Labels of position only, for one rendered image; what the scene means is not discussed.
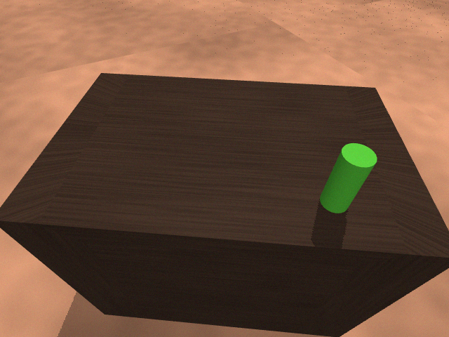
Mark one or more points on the can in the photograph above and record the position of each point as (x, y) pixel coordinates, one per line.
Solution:
(350, 171)

